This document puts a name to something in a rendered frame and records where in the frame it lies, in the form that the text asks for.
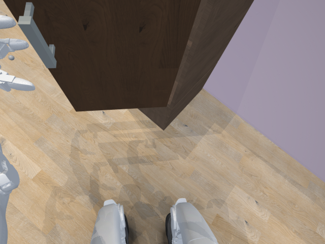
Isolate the left robot upper arm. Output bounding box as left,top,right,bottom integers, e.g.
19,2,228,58
0,152,20,244

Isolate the handle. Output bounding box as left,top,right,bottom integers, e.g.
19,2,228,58
18,2,57,68

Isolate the robot thigh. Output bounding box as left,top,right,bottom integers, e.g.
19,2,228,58
170,202,218,244
90,203,125,244

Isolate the robot right thigh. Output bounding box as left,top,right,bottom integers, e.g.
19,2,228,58
170,202,218,244

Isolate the left robot hand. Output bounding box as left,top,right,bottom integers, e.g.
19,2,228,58
0,15,35,92

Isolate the cupboard door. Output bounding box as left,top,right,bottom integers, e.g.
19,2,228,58
3,0,201,112

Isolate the robot left thigh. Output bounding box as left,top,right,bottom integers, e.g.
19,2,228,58
90,203,125,244

